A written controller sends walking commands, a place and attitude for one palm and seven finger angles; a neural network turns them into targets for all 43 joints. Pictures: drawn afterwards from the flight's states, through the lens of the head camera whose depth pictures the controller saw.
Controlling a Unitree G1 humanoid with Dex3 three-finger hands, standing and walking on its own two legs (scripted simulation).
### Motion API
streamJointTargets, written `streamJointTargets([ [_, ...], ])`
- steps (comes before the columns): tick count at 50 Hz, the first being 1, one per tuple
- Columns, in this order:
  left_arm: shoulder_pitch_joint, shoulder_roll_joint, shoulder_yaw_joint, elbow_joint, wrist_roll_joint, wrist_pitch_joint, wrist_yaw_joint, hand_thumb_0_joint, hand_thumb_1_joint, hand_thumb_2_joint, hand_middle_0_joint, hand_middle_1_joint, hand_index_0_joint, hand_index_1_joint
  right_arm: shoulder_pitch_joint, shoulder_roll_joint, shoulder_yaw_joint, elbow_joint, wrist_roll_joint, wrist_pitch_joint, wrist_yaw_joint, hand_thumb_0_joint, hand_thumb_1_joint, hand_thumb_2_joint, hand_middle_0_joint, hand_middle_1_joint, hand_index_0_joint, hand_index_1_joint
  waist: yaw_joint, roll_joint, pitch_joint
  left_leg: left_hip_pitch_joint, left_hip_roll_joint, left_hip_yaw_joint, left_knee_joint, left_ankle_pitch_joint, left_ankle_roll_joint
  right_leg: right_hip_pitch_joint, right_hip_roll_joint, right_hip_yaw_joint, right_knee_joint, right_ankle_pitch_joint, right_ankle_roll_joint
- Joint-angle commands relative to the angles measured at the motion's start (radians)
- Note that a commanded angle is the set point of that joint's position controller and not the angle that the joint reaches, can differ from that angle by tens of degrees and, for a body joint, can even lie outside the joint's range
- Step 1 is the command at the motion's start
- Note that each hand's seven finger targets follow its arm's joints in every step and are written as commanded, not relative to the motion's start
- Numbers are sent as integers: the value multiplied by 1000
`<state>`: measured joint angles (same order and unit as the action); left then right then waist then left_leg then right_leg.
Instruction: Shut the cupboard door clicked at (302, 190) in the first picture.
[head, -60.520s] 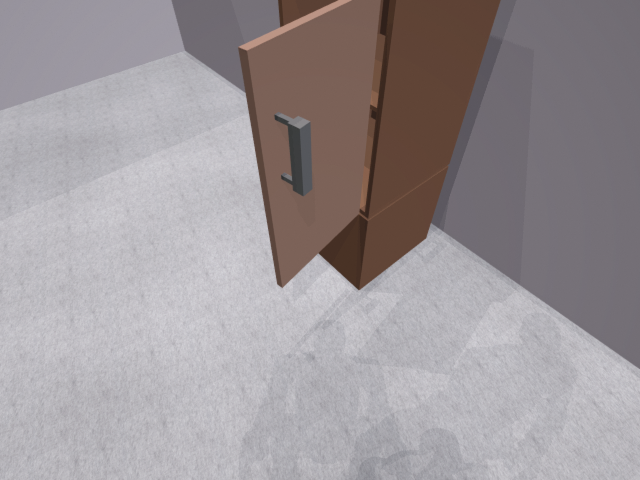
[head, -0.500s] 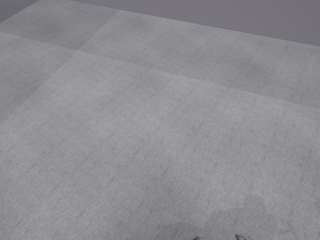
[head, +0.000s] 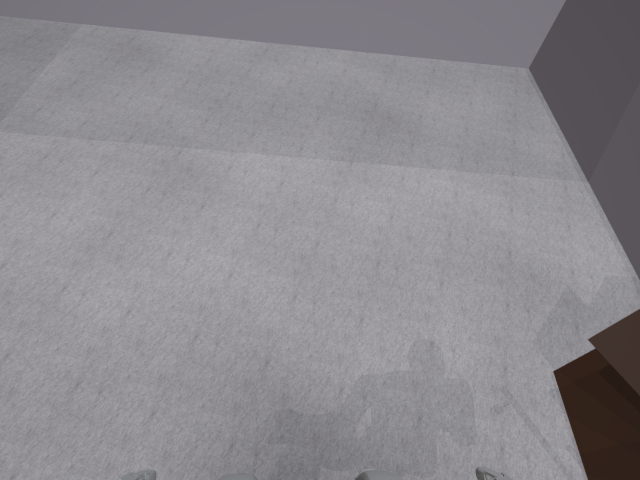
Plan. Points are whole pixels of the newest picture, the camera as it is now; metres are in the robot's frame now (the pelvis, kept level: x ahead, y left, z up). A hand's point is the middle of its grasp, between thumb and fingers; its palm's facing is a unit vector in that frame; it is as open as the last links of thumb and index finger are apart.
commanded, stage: turn to face it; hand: left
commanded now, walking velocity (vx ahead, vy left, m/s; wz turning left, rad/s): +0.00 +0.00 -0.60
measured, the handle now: out of the picture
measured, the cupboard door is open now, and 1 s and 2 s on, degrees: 30 30 30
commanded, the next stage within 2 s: take the last steps up to it in 1.64 s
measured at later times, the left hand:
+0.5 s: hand (224, 449) +0.17 +0.14 -0.14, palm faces -0.29 -0.92 -0.27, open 7.4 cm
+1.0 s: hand (238, 387) +0.25 +0.13 -0.15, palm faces -0.53 -0.82 -0.22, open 7.4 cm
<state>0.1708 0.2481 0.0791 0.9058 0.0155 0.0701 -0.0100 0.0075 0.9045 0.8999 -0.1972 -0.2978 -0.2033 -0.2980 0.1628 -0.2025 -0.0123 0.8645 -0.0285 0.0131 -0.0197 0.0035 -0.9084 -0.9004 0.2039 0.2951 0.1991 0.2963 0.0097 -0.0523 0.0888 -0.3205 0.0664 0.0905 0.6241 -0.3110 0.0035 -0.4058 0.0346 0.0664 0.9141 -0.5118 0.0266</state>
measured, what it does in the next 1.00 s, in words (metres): steps on the spot, turning right: right foot, then left foot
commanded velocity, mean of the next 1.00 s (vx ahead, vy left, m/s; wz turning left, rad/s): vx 0.00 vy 0.00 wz -0.60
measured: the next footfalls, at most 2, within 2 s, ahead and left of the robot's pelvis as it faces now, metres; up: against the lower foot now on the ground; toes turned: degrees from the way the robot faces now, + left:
right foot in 0.32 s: +0.02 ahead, -0.14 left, +0.00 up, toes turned -17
left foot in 0.72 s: +0.14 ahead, +0.08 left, +0.00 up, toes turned -22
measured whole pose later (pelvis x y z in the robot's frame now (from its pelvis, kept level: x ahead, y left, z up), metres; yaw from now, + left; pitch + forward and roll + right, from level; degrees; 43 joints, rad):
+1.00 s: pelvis +0.06 +0.00 +0.01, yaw -35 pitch +2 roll -2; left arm 0.16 0.28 0.10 0.89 0.02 0.08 -0.04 0.01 0.91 0.90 -0.19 -0.30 -0.20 -0.30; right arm 0.21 -0.19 -0.01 0.86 -0.03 0.02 -0.02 0.00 -0.90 -0.90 0.21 0.30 0.20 0.30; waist 0.01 -0.01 0.09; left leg -0.24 0.13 0.18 0.50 -0.28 0.00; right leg -0.45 -0.03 -0.03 1.01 -0.45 0.06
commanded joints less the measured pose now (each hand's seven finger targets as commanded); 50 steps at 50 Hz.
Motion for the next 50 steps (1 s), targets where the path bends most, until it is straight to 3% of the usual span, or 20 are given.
streamJointTargets([
  [1, -35, 96, 33, -102, 9, -15, -19, 0, 900, 900, -200, -300, -200, -300, 44, -201, -50, -77, -6, -12, -26, 0, -900, -900, 200, 300, 200, 300, -14, 246, -62, 129, 292, -223, -301, 426, 130, -149, -57, -28, 292, 18, 23],
  [3, -29, 70, 25, -102, 3, -9, -26, 0, 900, 900, -200, -300, -200, -300, 58, -192, -51, -71, -6, -12, -28, 0, -900, -900, 200, 300, 200, 300, -14, 228, -93, 191, 261, -133, -271, 487, 121, -142, -58, -62, 239, 48, 32],
  [9, -89, 42, 12, -129, 4, -16, -32, 0, 900, 900, -200, -300, -200, -300, 130, -206, -72, -37, -5, -8, -21, 0, -900, -900, 200, 300, 200, 300, -57, 264, -146, 294, 286, -33, -213, 553, 125, -67, -57, -139, -44, 52, 25],
  [12, -70, 44, 9, -125, 3, -25, -30, 0, 900, 900, -200, -300, -200, -300, 112, -225, -83, -34, -3, -3, -12, 0, -900, -900, 200, 300, 200, 300, -47, 276, -161, 275, 298, -2, -158, 551, 105, 27, -41, -164, -211, 98, 3],
  [14, 9, 73, 16, -103, 6, -37, -26, 0, 900, 900, -200, -300, -200, -300, 89, -227, -88, -36, 6, 2, -4, 0, -900, -900, 200, 300, 200, 300, 0, 209, -174, 185, 267, 49, -38, 456, 41, 202, -30, -175, -430, 311, -16],
  [15, 94, 137, 28, -78, 11, -47, -18, 0, 900, 900, -200, -300, -200, -300, 73, -199, -85, -48, 16, 3, 2, 0, -900, -900, 200, 300, 200, 300, 46, 68, -206, 65, 211, 95, 122, 300, -14, 358, -126, -53, -524, 474, -52],
  [16, 153, 248, 51, -57, 19, -60, -2, 0, 900, 900, -200, -300, -200, -300, 20, -108, -62, -103, 19, 5, 6, 0, -900, -900, 200, 300, 200, 300, 82, -264, -179, -242, 44, 122, 356, -291, -71, 478, -373, 307, -561, 826, -156],
  [17, 181, 270, 50, -45, 2, -54, 11, 0, 900, 900, -200, -300, -200, -300, -8, -137, -59, -113, 17, 22, -3, 0, -900, -900, 200, 300, 200, 300, 86, -241, -171, -281, 23, -23, 505, -362, -72, 400, -441, 350, -558, 896, -243],
  [18, 134, 243, 43, -62, 0, -49, 17, 0, 900, 900, -200, -300, -200, -300, -4, -131, -61, -102, 18, 31, -4, 0, -900, -900, 200, 300, 200, 300, 57, -165, -115, -305, 40, -85, 567, -279, -66, 332, -407, 294, -592, 693, -250],
  [20, 14, 180, 35, -93, 3, -46, 30, 0, 900, 900, -200, -300, -200, -300, -2, -147, -65, -76, 12, 29, -2, 0, -900, -900, 200, 300, 200, 300, 12, -211, -96, -335, 57, -98, 574, -152, -78, 326, -301, 240, -577, 633, -212],
  [24, 22, 160, 24, -95, 4, -60, 26, 0, 900, 900, -200, -300, -200, -300, 16, -129, -62, -51, 15, 26, 4, 0, -900, -900, 200, 300, 200, 300, -6, -63, -156, -235, 23, -77, 457, -82, -94, 327, -246, 158, -513, 801, -199],
  [30, 51, 184, 37, -80, 11, -53, 22, 0, 900, 900, -200, -300, -200, -300, -25, -115, -57, -80, 22, 15, -4, 0, -900, -900, 200, 300, 200, 300, 13, -84, -153, -159, -19, -73, 219, -117, -88, 300, -250, 258, -490, 790, -222],
  [34, -30, 168, 36, -90, 4, -42, 18, 0, 900, 900, -200, -300, -200, -300, 91, -127, -58, -50, 27, -1, -11, 0, -900, -900, 200, 300, 200, 300, -54, -83, -162, 112, -32, -79, -132, 91, -71, 131, -178, 258, -397, 656, -134],
  [35, -23, 120, 27, -106, -6, -36, 17, 0, 900, 900, -200, -300, -200, -300, 133, -186, -65, -41, 18, -15, -15, 0, -900, -900, 200, 300, 200, 300, -65, 74, -187, 241, 90, -190, -269, 165, -36, 23, -77, 177, -294, 461, -79],
  [36, 28, 63, 16, -116, -14, -34, 7, 0, 900, 900, -200, -300, -200, -300, 144, -286, -83, -48, 5, -20, -18, 0, -900, -900, 200, 300, 200, 300, -50, 374, -210, 343, 345, -428, -301, 371, 68, -143, 50, 21, -70, -24, -14],
  [37, 3, 95, 16, -116, -4, -33, 7, 0, 900, 900, -200, -300, -200, -300, 156, -292, -79, -56, 0, -11, -22, 0, -900, -900, 200, 300, 200, 300, -68, 313, -191, 264, 424, -453, -295, 448, 150, -130, 14, 2, 136, -140, -7],
  [38, 9, 101, 24, -113, 3, -29, 1, 0, 900, 900, -200, -300, -200, -300, 111, -255, -69, -73, -6, -9, -23, 0, -900, -900, 200, 300, 200, 300, -43, 234, -158, 187, 388, -379, -306, 403, 161, -119, -15, 8, 234, -94, -2],
  [39, 16, 102, 31, -100, 9, -24, -6, 0, 900, 900, -200, -300, -200, -300, 62, -228, -60, -89, -6, -16, -26, 0, -900, -900, 200, 300, 200, 300, -19, 288, -137, 167, 348, -338, -305, 434, 146, -149, -31, -1, 286, -50, 9],
  [42, 1, 88, 30, -90, 5, -14, -24, 0, 900, 900, -200, -300, -200, -300, 41, -192, -51, -95, -5, -13, -28, 0, -900, -900, 200, 300, 200, 300, -11, 229, -99, 178, 263, -159, -275, 493, 117, -152, -52, -37, 292, 48, 31],
  [50, -75, 48, 11, -117, 4, -16, -35, 0, 900, 900, -200, -300, -200, -300, 122, -213, -76, -44, -4, -7, -17, 0, -900, -900, 200, 300, 200, 300, -55, 280, -142, 281, 282, -21, -217, 535, 119, -67, -57, -140, -46, 56, 26],
])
